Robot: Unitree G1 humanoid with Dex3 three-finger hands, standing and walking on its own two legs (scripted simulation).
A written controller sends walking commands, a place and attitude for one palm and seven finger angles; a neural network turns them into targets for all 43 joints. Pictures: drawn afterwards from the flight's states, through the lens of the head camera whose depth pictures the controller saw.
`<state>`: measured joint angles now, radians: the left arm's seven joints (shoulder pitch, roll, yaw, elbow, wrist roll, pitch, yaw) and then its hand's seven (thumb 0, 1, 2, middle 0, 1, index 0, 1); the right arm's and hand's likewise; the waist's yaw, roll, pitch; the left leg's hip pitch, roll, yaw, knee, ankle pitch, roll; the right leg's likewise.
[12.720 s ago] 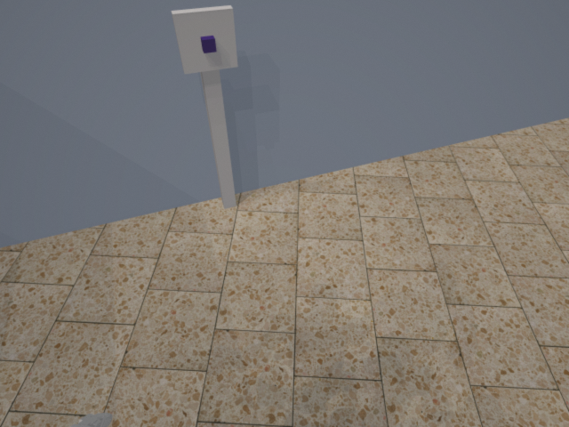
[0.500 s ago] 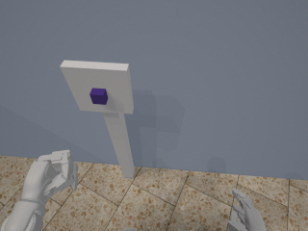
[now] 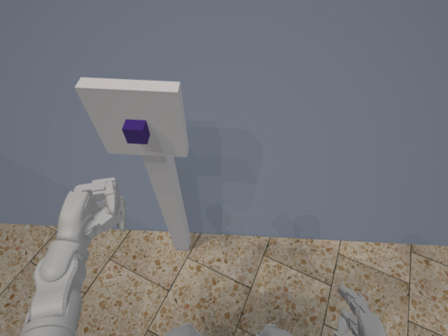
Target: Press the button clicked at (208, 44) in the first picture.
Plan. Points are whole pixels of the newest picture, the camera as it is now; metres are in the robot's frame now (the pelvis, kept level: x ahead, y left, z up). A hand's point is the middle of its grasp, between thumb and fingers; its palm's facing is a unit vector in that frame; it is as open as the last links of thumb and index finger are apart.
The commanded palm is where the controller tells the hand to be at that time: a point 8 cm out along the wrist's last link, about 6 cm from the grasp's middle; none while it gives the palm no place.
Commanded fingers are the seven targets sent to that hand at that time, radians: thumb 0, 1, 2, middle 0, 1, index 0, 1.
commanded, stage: aim a knuckle at the button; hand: left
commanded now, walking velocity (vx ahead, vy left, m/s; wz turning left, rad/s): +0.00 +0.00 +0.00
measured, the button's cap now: (137, 130) +0.47 +0.20 +0.08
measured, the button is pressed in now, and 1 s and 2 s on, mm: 0 0 1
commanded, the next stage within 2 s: press the button with the knuckle in 1.32 s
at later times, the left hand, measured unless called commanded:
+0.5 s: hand (138, 185) +0.37 +0.18 +0.04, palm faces -0.03 -1.00 -0.03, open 3.1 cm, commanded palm +0.35 +0.23 +0.05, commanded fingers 0.00 0.90 0.90 -1.30 -1.50 -1.30 -1.50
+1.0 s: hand (138, 180) +0.38 +0.18 +0.04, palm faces -0.02 -1.00 -0.02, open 3.1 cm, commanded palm +0.36 +0.23 +0.05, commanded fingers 0.00 0.90 0.90 -1.30 -1.50 -1.30 -1.50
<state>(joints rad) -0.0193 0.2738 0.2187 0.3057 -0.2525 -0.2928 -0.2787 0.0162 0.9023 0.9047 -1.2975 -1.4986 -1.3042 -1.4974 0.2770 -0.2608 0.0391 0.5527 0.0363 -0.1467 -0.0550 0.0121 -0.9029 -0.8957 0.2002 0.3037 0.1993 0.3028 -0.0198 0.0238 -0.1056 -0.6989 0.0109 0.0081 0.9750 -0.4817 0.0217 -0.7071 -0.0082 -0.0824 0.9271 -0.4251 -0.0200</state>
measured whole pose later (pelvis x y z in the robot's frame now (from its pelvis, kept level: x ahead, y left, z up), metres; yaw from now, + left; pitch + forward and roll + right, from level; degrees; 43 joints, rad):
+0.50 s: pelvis +0.00 +0.00 -0.01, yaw -1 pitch +15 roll -1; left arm -0.31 0.27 0.22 0.59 -0.20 -0.36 -0.23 0.02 0.90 0.90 -1.30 -1.50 -1.30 -1.50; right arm 0.29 -0.26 0.02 0.60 0.03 -0.07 -0.04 0.01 -0.90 -0.90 0.20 0.30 0.20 0.30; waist -0.04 0.02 -0.12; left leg -0.77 0.01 0.02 1.00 -0.49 0.03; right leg -0.79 -0.01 -0.07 0.96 -0.43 -0.02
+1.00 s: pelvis +0.00 +0.00 -0.01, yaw -1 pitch +15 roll -1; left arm -0.35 0.29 0.25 0.67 -0.20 -0.41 -0.24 0.02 0.90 0.90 -1.30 -1.50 -1.30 -1.50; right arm 0.32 -0.26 0.01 0.60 0.03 -0.02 -0.03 0.01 -0.90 -0.90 0.20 0.30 0.20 0.30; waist -0.05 0.02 -0.11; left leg -0.79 0.02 0.03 1.00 -0.48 0.03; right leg -0.80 0.00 -0.06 0.95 -0.42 -0.02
